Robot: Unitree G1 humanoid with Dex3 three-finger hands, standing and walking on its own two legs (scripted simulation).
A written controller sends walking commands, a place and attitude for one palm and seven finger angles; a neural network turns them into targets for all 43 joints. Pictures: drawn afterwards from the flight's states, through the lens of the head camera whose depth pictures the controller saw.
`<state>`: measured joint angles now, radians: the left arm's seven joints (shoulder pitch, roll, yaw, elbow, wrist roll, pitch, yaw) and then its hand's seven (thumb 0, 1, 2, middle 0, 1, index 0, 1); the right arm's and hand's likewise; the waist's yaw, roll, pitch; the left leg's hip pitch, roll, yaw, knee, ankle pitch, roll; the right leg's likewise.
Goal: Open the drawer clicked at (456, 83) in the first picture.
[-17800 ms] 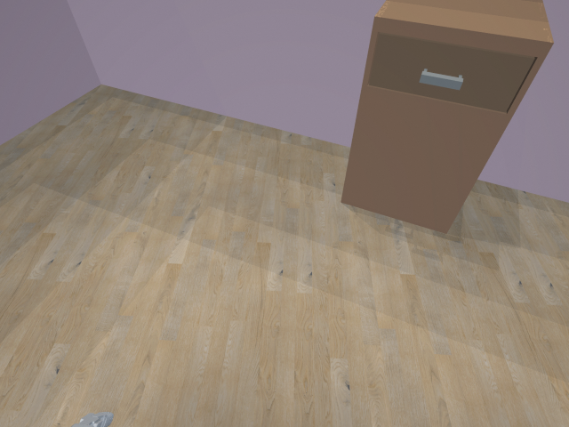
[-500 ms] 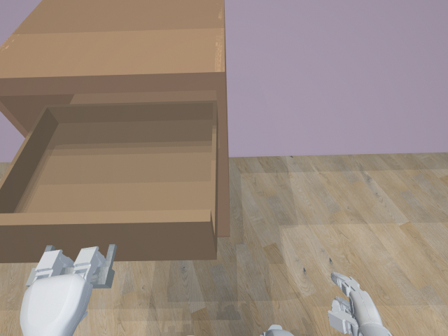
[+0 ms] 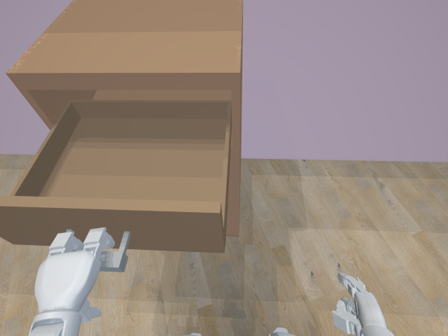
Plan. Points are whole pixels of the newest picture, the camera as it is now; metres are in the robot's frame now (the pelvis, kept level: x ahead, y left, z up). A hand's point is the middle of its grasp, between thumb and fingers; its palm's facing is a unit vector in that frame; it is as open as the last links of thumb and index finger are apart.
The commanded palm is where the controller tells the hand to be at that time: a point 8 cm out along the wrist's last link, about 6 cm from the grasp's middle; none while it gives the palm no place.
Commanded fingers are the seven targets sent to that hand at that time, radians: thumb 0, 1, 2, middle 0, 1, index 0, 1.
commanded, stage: lift the hand off the handle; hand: left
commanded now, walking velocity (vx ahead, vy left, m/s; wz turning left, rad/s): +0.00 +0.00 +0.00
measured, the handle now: (93, 248) +0.25 +0.27 +0.00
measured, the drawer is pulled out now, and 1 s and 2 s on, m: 0.30 0.30 0.30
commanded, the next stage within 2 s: draw the hand back to the body in 1.70 s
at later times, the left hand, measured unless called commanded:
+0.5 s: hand (90, 276) +0.21 +0.27 -0.02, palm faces -0.02 -0.05 -1.00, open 13.6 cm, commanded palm +0.19 +0.26 +0.05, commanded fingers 0.00 -0.50 0.30 -0.30 -1.20 -0.30 -1.20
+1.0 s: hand (73, 262) +0.21 +0.26 +0.06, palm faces +0.03 -0.06 -1.00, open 13.4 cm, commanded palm +0.19 +0.26 +0.12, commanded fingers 0.00 -0.50 0.30 -0.30 -1.20 -0.30 -1.20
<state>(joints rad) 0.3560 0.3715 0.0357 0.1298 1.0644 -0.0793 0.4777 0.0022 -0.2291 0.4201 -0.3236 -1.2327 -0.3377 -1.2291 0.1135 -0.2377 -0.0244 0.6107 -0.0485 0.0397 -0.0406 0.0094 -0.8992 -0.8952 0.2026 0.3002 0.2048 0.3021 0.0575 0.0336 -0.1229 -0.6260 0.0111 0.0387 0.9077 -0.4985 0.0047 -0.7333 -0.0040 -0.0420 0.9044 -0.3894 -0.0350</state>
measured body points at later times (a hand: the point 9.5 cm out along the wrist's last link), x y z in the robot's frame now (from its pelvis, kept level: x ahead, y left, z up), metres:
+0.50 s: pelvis -0.01 +0.00 +0.00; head +0.04 -0.02 +0.45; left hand +0.20 +0.26 +0.04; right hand +0.18 -0.23 -0.12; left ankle -0.03 +0.12 -0.69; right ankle +0.03 -0.10 -0.69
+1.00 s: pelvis +0.00 +0.00 +0.03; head +0.03 -0.03 +0.47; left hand +0.20 +0.26 +0.11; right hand +0.21 -0.22 -0.08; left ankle -0.03 +0.12 -0.69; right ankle +0.03 -0.10 -0.69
